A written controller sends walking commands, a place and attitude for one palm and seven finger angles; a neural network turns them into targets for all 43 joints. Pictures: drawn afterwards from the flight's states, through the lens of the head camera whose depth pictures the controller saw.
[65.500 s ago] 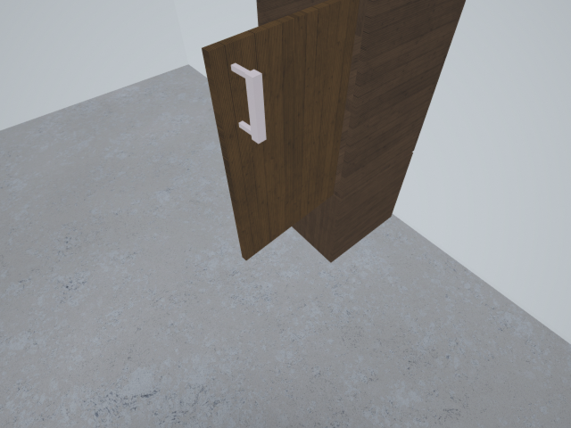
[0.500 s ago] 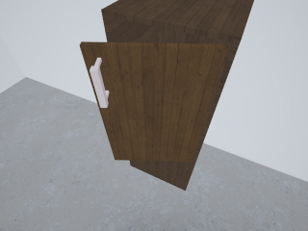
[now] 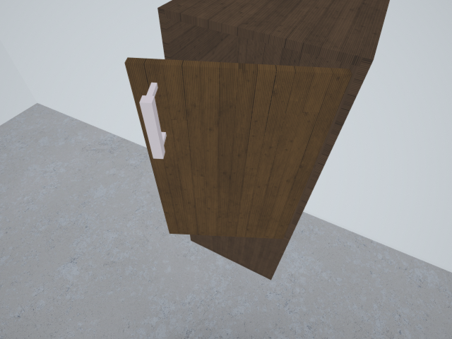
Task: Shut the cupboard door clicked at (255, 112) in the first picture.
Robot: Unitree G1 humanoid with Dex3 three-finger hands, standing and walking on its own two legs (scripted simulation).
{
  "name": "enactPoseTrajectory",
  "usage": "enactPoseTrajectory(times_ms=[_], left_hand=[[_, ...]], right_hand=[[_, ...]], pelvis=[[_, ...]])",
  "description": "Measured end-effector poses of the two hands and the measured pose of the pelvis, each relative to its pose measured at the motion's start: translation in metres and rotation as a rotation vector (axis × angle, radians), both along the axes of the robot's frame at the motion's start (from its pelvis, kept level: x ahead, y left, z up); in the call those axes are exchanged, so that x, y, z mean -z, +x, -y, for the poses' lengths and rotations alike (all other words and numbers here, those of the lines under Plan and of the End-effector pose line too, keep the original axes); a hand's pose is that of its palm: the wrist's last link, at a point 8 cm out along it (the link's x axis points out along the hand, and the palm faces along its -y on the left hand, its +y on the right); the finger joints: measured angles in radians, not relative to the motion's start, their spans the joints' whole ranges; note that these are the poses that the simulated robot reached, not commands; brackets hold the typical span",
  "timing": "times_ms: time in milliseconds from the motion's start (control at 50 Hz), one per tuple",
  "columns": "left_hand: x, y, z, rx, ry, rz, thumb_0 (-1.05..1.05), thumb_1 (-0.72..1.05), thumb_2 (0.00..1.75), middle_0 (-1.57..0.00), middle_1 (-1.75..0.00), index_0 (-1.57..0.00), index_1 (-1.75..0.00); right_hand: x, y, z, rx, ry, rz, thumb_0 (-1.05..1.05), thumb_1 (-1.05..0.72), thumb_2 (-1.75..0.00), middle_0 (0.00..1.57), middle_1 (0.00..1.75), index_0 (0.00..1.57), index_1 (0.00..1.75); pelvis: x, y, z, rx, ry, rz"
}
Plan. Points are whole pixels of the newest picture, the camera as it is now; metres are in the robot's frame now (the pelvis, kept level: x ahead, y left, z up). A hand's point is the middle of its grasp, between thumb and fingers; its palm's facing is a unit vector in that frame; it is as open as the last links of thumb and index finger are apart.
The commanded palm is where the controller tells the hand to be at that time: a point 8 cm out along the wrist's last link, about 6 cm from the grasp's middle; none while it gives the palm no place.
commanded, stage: look again from close up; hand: left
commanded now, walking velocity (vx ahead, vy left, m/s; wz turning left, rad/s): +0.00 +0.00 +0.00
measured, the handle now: (156, 122) +0.44 +0.17 +0.15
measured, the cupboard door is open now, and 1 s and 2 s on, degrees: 24 24 24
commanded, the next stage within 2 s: raise the hand and make a fist in 0.04 s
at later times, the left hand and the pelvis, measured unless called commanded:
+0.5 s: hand (154, 312) +0.17 +0.13 -0.01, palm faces -0.02 -1.00 +0.02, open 6.4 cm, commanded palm +0.11 +0.21 -0.02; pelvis -0.02 -0.02 -0.06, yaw +4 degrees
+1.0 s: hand (121, 291) +0.18 +0.17 +0.05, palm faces +0.08 -0.99 -0.07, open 4.0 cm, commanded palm +0.13 +0.21 +0.06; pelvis +0.00 -0.04 -0.04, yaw +7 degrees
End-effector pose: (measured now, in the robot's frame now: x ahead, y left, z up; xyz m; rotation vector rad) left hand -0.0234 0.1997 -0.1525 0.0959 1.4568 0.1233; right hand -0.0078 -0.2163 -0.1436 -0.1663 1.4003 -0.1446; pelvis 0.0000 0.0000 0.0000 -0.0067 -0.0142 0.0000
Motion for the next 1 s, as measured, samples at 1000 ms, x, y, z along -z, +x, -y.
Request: enactPoseTrajectory(times_ms=[1000], left_hand=[[-0.209, 0.174, -0.023, 0.104, 0.024, 1.424, 0.01, 0.90, 0.90, -0.82, -0.97, -0.81, -0.97]], right_hand=[[-0.037, 0.188, 0.017, -0.248, 0.060, 0.777, 0.01, -0.90, -0.90, 0.21, 0.30, 0.20, 0.30]], pelvis=[[0.039, 0.003, 0.038, -0.121, -0.026, -0.139]])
